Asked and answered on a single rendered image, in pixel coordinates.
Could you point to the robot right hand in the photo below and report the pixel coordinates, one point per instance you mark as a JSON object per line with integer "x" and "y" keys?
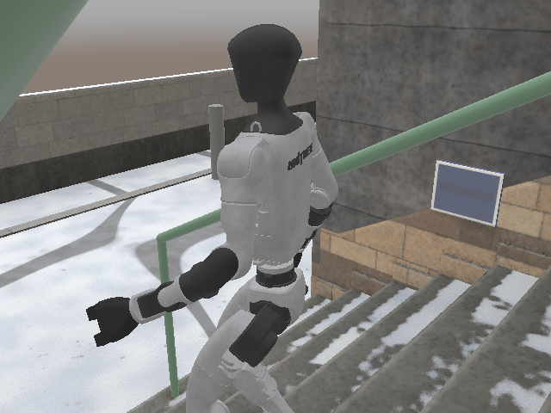
{"x": 297, "y": 258}

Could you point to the robot left upper arm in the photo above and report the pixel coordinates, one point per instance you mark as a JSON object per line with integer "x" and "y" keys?
{"x": 241, "y": 167}

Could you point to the right robot forearm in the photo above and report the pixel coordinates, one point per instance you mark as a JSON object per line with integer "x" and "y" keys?
{"x": 316, "y": 217}

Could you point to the robot right upper arm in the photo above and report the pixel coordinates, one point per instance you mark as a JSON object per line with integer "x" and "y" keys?
{"x": 324, "y": 188}

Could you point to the robot left thigh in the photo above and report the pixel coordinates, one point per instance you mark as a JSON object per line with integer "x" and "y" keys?
{"x": 244, "y": 337}

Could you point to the robot left hand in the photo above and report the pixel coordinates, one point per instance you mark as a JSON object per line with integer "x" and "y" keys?
{"x": 114, "y": 319}

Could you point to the robot right shin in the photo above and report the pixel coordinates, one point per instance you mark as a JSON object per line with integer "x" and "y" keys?
{"x": 258, "y": 387}

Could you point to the left robot forearm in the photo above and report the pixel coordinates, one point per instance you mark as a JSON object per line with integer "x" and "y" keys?
{"x": 204, "y": 280}

